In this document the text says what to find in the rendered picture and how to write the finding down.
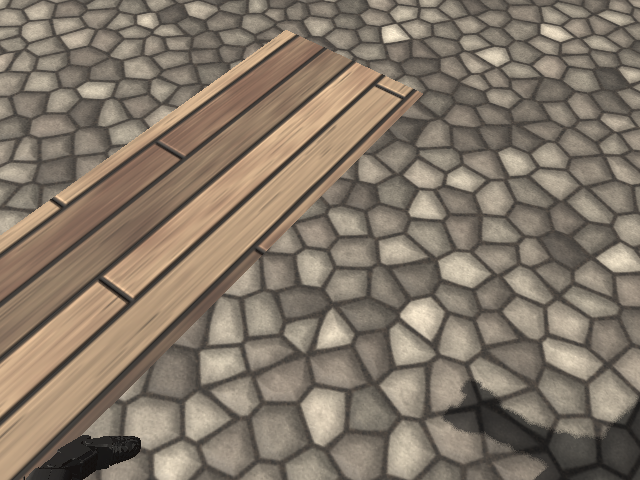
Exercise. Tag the robot left hand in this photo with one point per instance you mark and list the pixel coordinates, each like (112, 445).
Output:
(83, 456)

